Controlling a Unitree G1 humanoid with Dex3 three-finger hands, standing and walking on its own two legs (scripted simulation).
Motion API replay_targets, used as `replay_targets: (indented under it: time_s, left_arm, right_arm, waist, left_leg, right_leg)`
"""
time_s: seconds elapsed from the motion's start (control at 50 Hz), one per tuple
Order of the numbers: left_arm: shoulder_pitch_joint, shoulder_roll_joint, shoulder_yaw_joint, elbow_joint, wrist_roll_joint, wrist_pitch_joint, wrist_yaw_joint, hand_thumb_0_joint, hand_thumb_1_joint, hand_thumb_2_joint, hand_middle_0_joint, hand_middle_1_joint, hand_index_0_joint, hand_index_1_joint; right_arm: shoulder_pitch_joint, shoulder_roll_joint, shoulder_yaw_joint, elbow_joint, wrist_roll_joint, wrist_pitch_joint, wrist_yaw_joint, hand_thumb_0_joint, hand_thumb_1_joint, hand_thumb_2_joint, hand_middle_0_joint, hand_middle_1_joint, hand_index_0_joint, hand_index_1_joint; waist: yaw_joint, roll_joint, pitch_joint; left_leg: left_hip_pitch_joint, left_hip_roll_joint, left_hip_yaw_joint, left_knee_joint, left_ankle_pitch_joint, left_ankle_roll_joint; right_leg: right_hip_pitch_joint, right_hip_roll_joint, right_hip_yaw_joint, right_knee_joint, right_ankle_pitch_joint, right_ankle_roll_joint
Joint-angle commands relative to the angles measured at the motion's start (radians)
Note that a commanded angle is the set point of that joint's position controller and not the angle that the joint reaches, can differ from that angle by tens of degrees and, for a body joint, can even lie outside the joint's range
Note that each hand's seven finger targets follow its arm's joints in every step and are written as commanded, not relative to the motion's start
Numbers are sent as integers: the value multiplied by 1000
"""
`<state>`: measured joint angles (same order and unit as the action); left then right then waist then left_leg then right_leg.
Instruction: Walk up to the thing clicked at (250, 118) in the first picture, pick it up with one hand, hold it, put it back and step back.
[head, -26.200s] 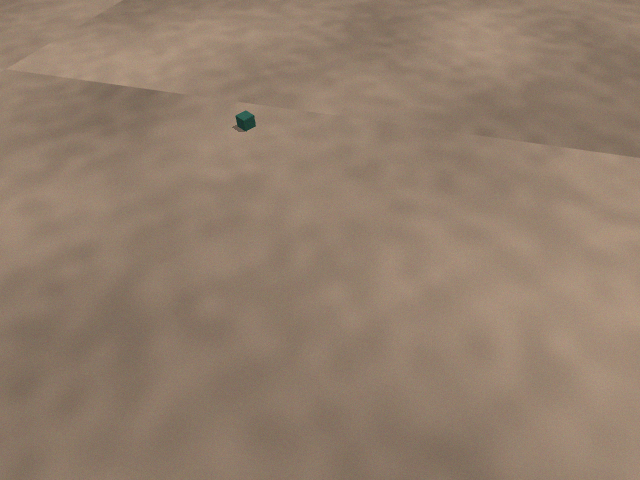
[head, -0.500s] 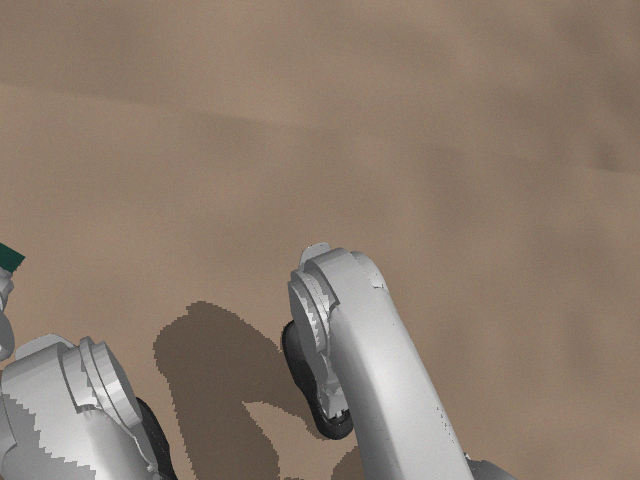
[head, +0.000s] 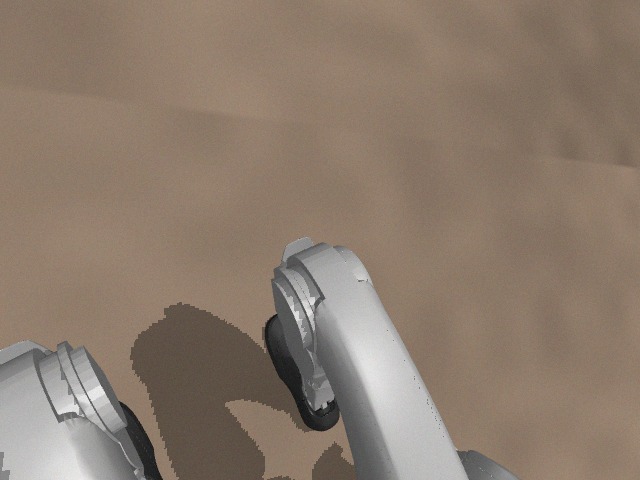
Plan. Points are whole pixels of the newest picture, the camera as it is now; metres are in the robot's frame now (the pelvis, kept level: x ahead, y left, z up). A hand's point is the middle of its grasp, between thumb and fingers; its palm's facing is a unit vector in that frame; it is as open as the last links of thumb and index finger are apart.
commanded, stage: open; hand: left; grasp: from above
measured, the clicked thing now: out of the picture +0.43 +0.31 -0.27
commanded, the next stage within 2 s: withdraw in 0.90 s
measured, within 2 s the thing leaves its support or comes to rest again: rests again in 0.12 s
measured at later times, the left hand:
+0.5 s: hand out of the picture +0.43 +0.31 -0.25, palm faces -0.26 -0.35 -0.90, open 11.8 cm
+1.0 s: hand out of the picture +0.43 +0.31 -0.24, palm faces -0.28 -0.34 -0.90, open 13.0 cm
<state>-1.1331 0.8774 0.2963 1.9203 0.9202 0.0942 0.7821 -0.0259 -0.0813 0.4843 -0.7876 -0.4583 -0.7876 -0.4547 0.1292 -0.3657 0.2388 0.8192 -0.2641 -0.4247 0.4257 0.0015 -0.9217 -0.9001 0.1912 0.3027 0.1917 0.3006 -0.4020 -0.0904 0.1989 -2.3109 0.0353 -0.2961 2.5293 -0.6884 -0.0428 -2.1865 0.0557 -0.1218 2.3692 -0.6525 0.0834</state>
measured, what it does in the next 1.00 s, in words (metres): stands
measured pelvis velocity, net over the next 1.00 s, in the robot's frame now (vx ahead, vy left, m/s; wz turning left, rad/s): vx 0.00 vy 0.00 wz -0.01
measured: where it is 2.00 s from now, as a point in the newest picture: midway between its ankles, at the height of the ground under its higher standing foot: (233, 436)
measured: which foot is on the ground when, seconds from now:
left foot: down 0.00-1.00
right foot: down 0.00-1.00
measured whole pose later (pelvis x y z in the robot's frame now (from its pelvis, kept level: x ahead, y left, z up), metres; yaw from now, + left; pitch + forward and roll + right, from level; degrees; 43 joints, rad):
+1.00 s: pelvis +0.00 +0.00 +0.01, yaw -1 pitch +26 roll -14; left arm -1.11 0.88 0.26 1.84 0.88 0.12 0.76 0.00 -0.38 0.99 -0.28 -0.87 -0.25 -0.90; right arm 0.14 -0.37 0.25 0.80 -0.24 -0.43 0.42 0.00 -0.90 -0.89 0.19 0.30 0.19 0.30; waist -0.40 -0.11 0.22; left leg -2.29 0.04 -0.31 2.51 -0.69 -0.04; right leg -2.16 0.05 -0.14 2.34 -0.65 0.08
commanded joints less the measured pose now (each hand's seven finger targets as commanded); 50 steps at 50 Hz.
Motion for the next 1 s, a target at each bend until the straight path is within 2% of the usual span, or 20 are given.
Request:
replay_targets:
  time_s: [0.0, 0.02, 0.08, 0.16, 0.18, 0.28, 0.3, 0.38, 0.46, 0.52, 0.56, 0.6, 0.64, 0.66, 0.68, 0.7, 0.76, 0.82, 0.88, 0.98]
  left_arm:
    - [-224, 208, -31, -106, 12, -10, 39, 0, 73, 696, -688, -556, -658, -586]
    - [-221, 220, -16, -102, 14, -9, 43, 0, 42, 702, -660, -571, -631, -601]
    - [-234, 208, -34, -117, 8, -5, 44, 0, -38, 742, -603, -605, -569, -639]
    - [-222, 225, -11, -119, 3, 2, 57, 0, -112, 766, -531, -656, -501, -685]
    - [-234, 218, -26, -134, 3, 3, 50, 0, -123, 784, -523, -662, -491, -693]
    - [-229, 221, -19, -148, -5, 11, 52, 0, -207, 808, -451, -684, -418, -716]
    - [-218, 226, -13, -150, -11, 14, 53, 0, -213, 818, -439, -717, -409, -746]
    - [-228, 209, -36, -165, -21, 21, 38, 0, -248, 857, -403, -752, -373, -781]
    - [-198, 208, -25, -172, -26, 29, 33, 0, -268, 875, -387, -767, -355, -797]
    - [-191, 190, -37, -175, -30, 36, 30, 0, -322, 906, -332, -809, -303, -837]
    - [-226, 171, -63, -179, -30, 39, 18, 0, -330, 929, -324, -830, -294, -859]
    - [-219, 173, -60, -175, -32, 40, 16, 0, -351, 925, -307, -824, -276, -853]
    - [-182, 188, -44, -168, -37, 37, 19, 0, -365, 924, -299, -822, -267, -853]
    - [-205, 178, -67, -176, -29, 39, 15, 0, -359, 956, -306, -839, -272, -872]
    - [-188, 179, -51, -165, -30, 37, 16, 0, -371, 966, -292, -849, -258, -882]
    - [-216, 171, -72, -175, -26, 39, 14, 0, -366, 986, -295, -868, -260, -901]
    - [-204, 191, -59, -179, -32, 34, 13, 0, -391, 960, -273, -856, -240, -887]
    - [-214, 176, -71, -177, -28, 33, 17, 0, -424, 986, -250, -860, -213, -896]
    - [-209, 192, -49, -170, -33, 31, 25, 0, -406, 1009, -263, -871, -224, -908]
    - [-206, 198, -57, -175, -35, 29, 25, 0, -424, 1032, -244, -888, -203, -927]
  right_arm:
    - [209, -322, -72, 18, 6, -10, -4, 0, -899, -902, 200, 301, 200, 301]
    - [209, -328, -75, 27, 11, -10, -4, 0, -899, -903, 200, 301, 200, 301]
    - [198, -324, -70, 17, 7, -14, -4, 0, -899, -903, 200, 301, 200, 301]
    - [203, -335, -75, 21, 12, -11, -3, 0, -898, -903, 200, 301, 200, 301]
    - [202, -323, -68, 16, 7, -10, 0, 0, -898, -903, 201, 301, 200, 301]
    - [217, -334, -69, 20, 9, -12, 5, 0, -895, -902, 201, 301, 200, 301]
    - [214, -336, -71, 25, 13, -10, 3, 0, -895, -902, 201, 301, 200, 301]
    - [221, -329, -65, 23, 8, -13, 7, 0, -894, -901, 201, 301, 200, 301]
    - [227, -330, -74, 26, 18, -10, 6, 0, -893, -902, 201, 301, 200, 301]
    - [237, -328, -75, 19, 20, -7, 2, 0, -892, -901, 201, 301, 201, 301]
    - [221, -317, -69, 21, 18, -11, 4, 0, -891, -900, 201, 301, 201, 301]
    - [238, -327, -72, 20, 19, -11, 4, 0, -889, -899, 201, 301, 201, 301]
    - [230, -335, -77, 26, 29, -12, -1, 0, -890, -900, 201, 301, 200, 301]
    - [221, -320, -69, 19, 26, -14, 0, 0, -890, -900, 201, 301, 200, 301]
    - [231, -330, -74, 22, 28, -11, -1, 0, -888, -900, 201, 301, 200, 301]
    - [231, -322, -71, 15, 23, -12, -1, 0, -890, -900, 201, 301, 200, 301]
    - [227, -322, -72, 22, 27, -13, -7, 0, -888, -900, 201, 301, 201, 301]
    - [213, -323, -69, 10, 25, -16, -4, 0, -886, -899, 201, 301, 201, 301]
    - [230, -331, -71, 18, 28, -13, -7, 0, -887, -900, 201, 301, 200, 301]
    - [218, -326, -68, 15, 27, -16, -12, 0, -885, -899, 201, 301, 201, 301]
  waist:
    - [-62, 388, -592]
    - [-53, 397, -588]
    - [-62, 421, -576]
    - [-54, 448, -593]
    - [-64, 448, -593]
    - [-61, 473, -607]
    - [-52, 471, -625]
    - [-70, 454, -619]
    - [-46, 481, -629]
    - [-51, 474, -656]
    - [-67, 458, -609]
    - [-73, 446, -613]
    - [-48, 453, -607]
    - [-58, 451, -592]
    - [-52, 454, -608]
    - [-67, 435, -603]
    - [-56, 450, -597]
    - [-60, 450, -579]
    - [-59, 450, -605]
    - [-57, 445, -599]
  left_leg:
    - [412, 19, 146, -231, 121, 50]
    - [417, 24, 138, -247, 115, 47]
    - [432, 24, 140, -242, 107, 43]
    - [450, 29, 131, -257, 119, 38]
    - [459, 26, 136, -253, 123, 36]
    - [485, 33, 129, -255, 166, 32]
    - [482, 33, 136, -255, 159, 34]
    - [467, 29, 144, -237, 171, 38]
    - [481, 33, 135, -260, 178, 33]
    - [478, 30, 141, -257, 197, 36]
    - [462, 31, 137, -250, 167, 37]
    - [462, 29, 135, -252, 167, 39]
    - [473, 33, 124, -271, 158, 34]
    - [463, 30, 131, -259, 150, 37]
    - [466, 31, 130, -270, 156, 37]
    - [452, 27, 135, -258, 147, 41]
    - [471, 30, 130, -273, 130, 36]
    - [469, 32, 124, -274, 124, 36]
    - [482, 33, 123, -278, 150, 33]
    - [462, 31, 135, -265, 136, 38]
  right_leg:
    - [339, 23, -144, -248, 183, -82]
    - [329, 22, -152, -244, 176, -84]
    - [323, 22, -151, -240, 174, -84]
    - [335, 17, -157, -238, 191, -86]
    - [339, 16, -156, -232, 197, -86]
    - [349, 14, -163, -222, 240, -87]
    - [365, 21, -157, -232, 234, -89]
    - [368, 20, -156, -231, 250, -86]
    - [370, 20, -159, -229, 250, -91]
    - [398, 27, -153, -239, 271, -92]
    - [342, 19, -162, -229, 240, -90]
    - [354, 24, -160, -240, 240, -90]
    - [350, 23, -163, -237, 229, -93]
    - [339, 21, -159, -235, 224, -90]
    - [358, 25, -159, -243, 227, -93]
    - [353, 25, -156, -246, 221, -91]
    - [342, 23, -158, -244, 202, -93]
    - [327, 20, -163, -241, 198, -92]
    - [353, 21, -161, -246, 224, -92]
    - [363, 26, -149, -258, 211, -91]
